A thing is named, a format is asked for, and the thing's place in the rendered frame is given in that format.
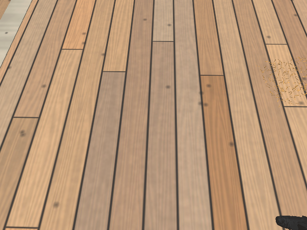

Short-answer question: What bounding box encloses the robot right hand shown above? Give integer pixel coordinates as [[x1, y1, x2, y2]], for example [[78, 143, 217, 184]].
[[275, 216, 307, 230]]

